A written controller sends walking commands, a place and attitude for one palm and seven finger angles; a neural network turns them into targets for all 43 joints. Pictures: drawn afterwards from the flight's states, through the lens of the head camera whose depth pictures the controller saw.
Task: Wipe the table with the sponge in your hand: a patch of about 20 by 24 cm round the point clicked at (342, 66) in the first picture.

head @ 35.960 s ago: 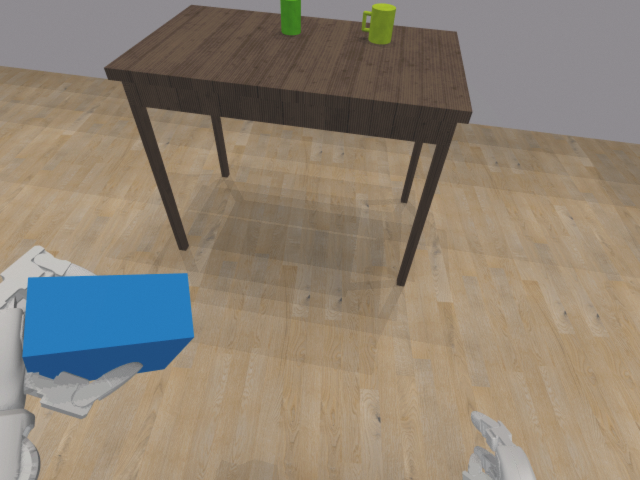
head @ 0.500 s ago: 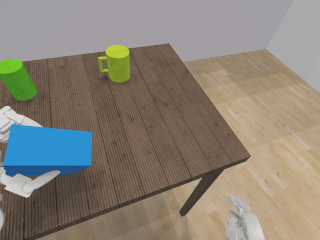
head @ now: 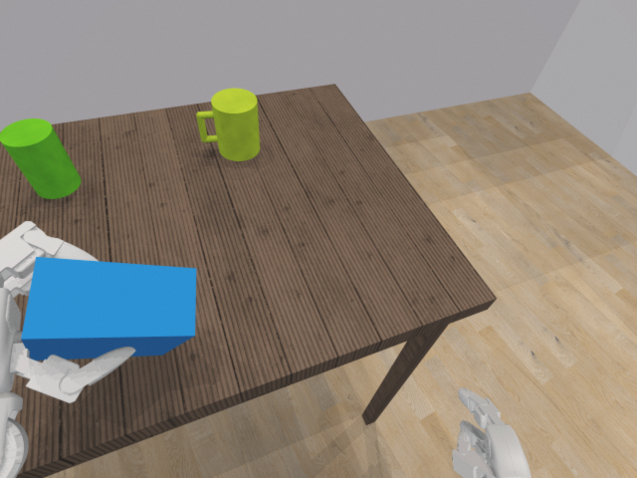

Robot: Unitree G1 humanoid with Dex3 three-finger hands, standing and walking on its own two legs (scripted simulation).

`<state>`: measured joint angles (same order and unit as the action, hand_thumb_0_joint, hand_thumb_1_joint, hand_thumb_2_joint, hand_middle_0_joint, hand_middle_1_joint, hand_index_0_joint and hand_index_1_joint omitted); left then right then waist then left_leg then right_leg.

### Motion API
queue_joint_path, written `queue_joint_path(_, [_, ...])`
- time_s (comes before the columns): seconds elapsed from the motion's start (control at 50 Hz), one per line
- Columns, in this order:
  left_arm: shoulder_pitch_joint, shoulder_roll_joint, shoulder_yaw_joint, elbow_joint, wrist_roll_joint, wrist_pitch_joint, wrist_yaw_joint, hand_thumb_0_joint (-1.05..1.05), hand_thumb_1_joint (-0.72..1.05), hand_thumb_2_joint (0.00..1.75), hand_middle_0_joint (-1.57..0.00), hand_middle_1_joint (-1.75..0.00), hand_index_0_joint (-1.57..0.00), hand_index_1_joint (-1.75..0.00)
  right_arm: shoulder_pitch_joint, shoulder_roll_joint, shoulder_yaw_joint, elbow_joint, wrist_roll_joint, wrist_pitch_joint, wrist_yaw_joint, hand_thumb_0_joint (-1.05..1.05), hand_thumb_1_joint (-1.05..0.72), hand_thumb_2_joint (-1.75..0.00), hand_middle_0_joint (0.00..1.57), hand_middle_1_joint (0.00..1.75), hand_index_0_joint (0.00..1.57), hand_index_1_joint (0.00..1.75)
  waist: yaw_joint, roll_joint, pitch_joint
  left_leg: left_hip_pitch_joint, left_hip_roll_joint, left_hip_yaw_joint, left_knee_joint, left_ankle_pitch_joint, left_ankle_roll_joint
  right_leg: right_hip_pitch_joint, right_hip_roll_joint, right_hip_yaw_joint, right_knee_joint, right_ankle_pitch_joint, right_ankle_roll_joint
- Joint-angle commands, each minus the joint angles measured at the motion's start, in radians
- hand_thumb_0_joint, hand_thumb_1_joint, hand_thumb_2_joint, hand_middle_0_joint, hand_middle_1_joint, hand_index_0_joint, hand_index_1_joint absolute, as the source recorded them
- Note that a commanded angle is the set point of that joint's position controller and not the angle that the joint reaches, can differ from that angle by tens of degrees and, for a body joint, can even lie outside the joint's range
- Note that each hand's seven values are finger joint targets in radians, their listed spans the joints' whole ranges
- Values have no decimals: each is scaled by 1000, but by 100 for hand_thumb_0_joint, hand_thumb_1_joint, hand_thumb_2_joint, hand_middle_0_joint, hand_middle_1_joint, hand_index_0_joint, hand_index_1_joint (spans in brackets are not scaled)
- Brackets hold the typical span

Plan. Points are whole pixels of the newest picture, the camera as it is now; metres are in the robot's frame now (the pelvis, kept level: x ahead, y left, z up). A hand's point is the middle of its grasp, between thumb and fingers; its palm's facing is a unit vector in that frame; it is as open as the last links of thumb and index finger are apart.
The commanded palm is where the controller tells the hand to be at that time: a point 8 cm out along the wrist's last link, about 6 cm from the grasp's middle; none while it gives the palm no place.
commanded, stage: look again from close up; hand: left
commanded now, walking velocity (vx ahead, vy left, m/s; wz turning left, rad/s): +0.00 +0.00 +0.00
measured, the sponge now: (134, 316) +0.23 +0.21 +0.12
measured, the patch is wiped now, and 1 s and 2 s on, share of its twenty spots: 0.00 0.00 0.00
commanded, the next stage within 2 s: shuffle to correct the standing spot in 0.04 s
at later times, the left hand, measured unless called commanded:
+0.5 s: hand (120, 303) +0.23 +0.21 +0.15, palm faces +0.35 -0.86 -0.37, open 10.4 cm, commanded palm +0.17 +0.25 +0.17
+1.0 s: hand (198, 305) +0.24 +0.15 +0.15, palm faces +0.31 -0.87 -0.39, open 10.4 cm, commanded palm +0.18 +0.19 +0.17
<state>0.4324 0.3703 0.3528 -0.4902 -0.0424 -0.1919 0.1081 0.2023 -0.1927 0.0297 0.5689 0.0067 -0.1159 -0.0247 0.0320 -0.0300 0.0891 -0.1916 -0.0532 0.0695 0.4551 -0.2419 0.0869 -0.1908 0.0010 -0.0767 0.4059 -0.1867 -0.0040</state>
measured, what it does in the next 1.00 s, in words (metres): shifts its weight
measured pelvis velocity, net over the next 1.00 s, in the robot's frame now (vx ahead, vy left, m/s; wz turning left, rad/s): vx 0.01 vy -0.09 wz -0.01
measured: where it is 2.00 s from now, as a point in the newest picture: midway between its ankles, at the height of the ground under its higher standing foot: outside the picture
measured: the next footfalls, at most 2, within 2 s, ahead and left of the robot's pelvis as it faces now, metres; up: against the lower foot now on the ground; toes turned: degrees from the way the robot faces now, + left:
right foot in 1.50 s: +0.10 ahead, -0.22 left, +0.00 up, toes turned -2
right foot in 1.94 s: -0.04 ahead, -0.19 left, +0.00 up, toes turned -4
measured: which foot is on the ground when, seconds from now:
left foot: down 0.00-1.00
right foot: down 0.00-1.00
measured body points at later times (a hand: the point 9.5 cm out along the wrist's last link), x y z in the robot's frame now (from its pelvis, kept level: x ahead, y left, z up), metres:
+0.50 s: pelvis +0.00 -0.03 +0.00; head +0.03 -0.01 +0.45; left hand +0.21 +0.26 +0.17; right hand +0.18 -0.25 -0.07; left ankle +0.01 +0.05 -0.74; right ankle +0.02 -0.12 -0.74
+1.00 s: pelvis +0.01 -0.09 -0.01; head +0.05 -0.07 +0.44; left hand +0.21 +0.19 +0.17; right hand +0.18 -0.34 -0.08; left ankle +0.01 +0.05 -0.74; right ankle +0.02 -0.12 -0.74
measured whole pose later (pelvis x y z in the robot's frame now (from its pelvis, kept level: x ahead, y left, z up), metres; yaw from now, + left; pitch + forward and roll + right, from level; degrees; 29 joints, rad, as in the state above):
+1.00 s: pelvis +0.01 -0.09 -0.01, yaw -1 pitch +0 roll +0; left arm 0.49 0.41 0.38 -0.55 -0.10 -0.13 0.09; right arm 0.20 -0.21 -0.02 0.56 0.02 -0.07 -0.03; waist -0.01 -0.04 0.07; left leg -0.25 0.07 0.03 0.57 -0.32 0.00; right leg -0.23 0.12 -0.12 0.46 -0.24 -0.14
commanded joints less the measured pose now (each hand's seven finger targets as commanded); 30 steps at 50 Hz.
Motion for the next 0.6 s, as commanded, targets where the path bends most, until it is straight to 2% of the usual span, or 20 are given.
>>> queue_joint_path(0.0, [-98,150,91,-212,-5,-71,21,0,10,130,-120,-160,-120,-160,-80,-138,-66,-160,9,-67,-17,0,-90,-90,20,30,20,30,-10,86,-165,-70,161,-163,-145,44,-97,128,-67,107,-23,78,-21])
queue_joint_path(0.02, [-95,164,110,-200,-3,-68,27,0,10,130,-120,-160,-120,-160,-101,-132,-59,-155,14,-69,-20,0,-90,-90,20,30,20,30,-8,104,-148,-65,157,-155,-153,16,-96,101,-60,109,-31,53,-18])
queue_joint_path(0.04, [-101,134,81,-175,-6,-69,23,0,10,130,-120,-160,-120,-160,-85,-134,-53,-155,4,-63,-20,0,-90,-90,20,30,20,30,-10,84,-141,-96,155,-169,-168,-20,-89,116,-56,100,-39,26,-17])
queue_joint_path(0.08, [-131,155,94,-199,1,-72,23,0,10,130,-120,-160,-120,-160,-80,-139,-65,-158,9,-71,-20,0,-90,-90,20,30,20,30,-12,107,-134,-113,156,-168,-165,-50,-76,128,-62,117,-42,24,-20])
queue_joint_path(0.1, [-129,158,95,-200,1,-73,23,0,10,130,-120,-160,-120,-160,-79,-135,-63,-158,8,-73,-21,0,-90,-90,20,30,20,30,-11,91,-138,-109,154,-167,-157,-44,-71,130,-67,120,-48,34,-21])
queue_joint_path(0.12, [-124,177,117,-203,3,-72,29,0,10,130,-120,-160,-120,-160,-101,-131,-58,-155,12,-76,-22,0,-90,-90,20,30,20,30,-8,103,-138,-96,149,-161,-157,-52,-73,114,-63,121,-55,19,-20])
queue_joint_path(0.14, [-126,138,81,-188,-3,-75,22,0,10,130,-120,-160,-120,-160,-84,-133,-54,-151,4,-73,-21,0,-90,-90,20,30,20,30,-13,86,-137,-100,147,-173,-171,-56,-75,110,-52,105,-57,-4,-20])
queue_joint_path(0.22, [-125,177,121,-220,-2,-75,23,0,10,130,-120,-160,-120,-160,-104,-129,-61,-157,12,-79,-17,0,-90,-90,20,30,20,30,-8,115,-147,-80,178,-179,-190,-26,-87,110,-30,90,-10,24,-14])
queue_joint_path(0.24, [-130,145,89,-211,-9,-76,17,0,10,130,-120,-160,-120,-160,-92,-131,-58,-154,4,-73,-15,0,-90,-90,20,30,20,30,-12,124,-150,-96,184,-192,-204,-35,-86,119,-25,82,-5,17,-14])
queue_joint_path(0.26, [-137,161,100,-221,-7,-76,15,0,10,130,-120,-160,-120,-160,-88,-132,-67,-161,7,-74,-13,0,-90,-90,20,30,20,30,-11,126,-145,-103,198,-202,-206,-35,-85,124,-27,87,6,20,-15])
queue_joint_path(0.32, [-113,169,115,-212,-7,-68,14,0,10,130,-120,-160,-120,-160,-105,-127,-66,-162,14,-73,-5,0,-90,-90,20,30,20,30,-10,118,-149,-62,205,-175,-176,33,-89,91,-24,78,11,41,-15])
queue_joint_path(0.34, [-117,137,84,-208,-14,-68,9,0,10,130,-120,-160,-120,-160,-85,-131,-67,-157,6,-66,-3,0,-90,-90,20,30,20,30,-16,129,-154,-73,208,-188,-183,21,-88,95,-19,72,15,28,-17])
queue_joint_path(0.38, [-125,163,107,-232,-13,-69,6,0,10,130,-120,-160,-120,-160,-78,-135,-79,-165,7,-65,1,0,-90,-90,20,30,20,30,-15,134,-172,-41,218,-181,-145,110,-88,94,-28,77,14,69,-20])
queue_joint_path(0.42, [-88,177,126,-235,-16,-60,8,0,10,130,-120,-160,-120,-160,-100,-127,-73,-168,14,-63,4,0,-90,-90,20,30,20,30,-13,109,-190,7,207,-152,-103,202,-94,73,-25,70,5,113,-21])
queue_joint_path(0.44, [-88,152,100,-223,-25,-57,2,0,10,130,-120,-160,-120,-160,-83,-132,-73,-166,4,-55,3,0,-90,-90,20,30,20,30,-19,100,-192,-18,208,-161,-99,195,-88,91,-25,68,-2,111,-21])
queue_joint_path(0.52, [-51,186,142,-247,-33,-47,0,0,10,130,-120,-160,-120,-160,-102,-130,-80,-175,14,-52,4,0,-90,-90,20,30,20,30,-18,101,-206,17,198,-130,-35,248,-82,69,-40,94,-13,187,-32])
queue_joint_path(0.54, [-53,152,107,-244,-42,-45,-7,0,10,130,-120,-160,-120,-160,-84,-133,-79,-173,5,-46,2,0,-90,-90,20,30,20,30,-25,96,-203,0,195,-136,-34,217,-76,77,-42,95,-14,177,-37])
queue_joint_path(0.56, [-67,181,128,-264,-43,-43,-8,0,10,130,-120,-160,-120,-160,-84,-137,-89,-181,8,-46,0,0,-90,-90,20,30,20,30,-23,108,-202,-3,199,-140,-28,201,-71,72,-48,114,-8,182,-39])
queue_joint_path(0.58, [-72,184,134,-274,-44,-43,-8,0,10,130,-120,-160,-120,-160,-82,-141,-92,-179,8,-46,-1,0,-90,-90,20,30,20,30,-23,115,-209,0,201,-136,-17,195,-67,71,-52,123,-7,189,-42])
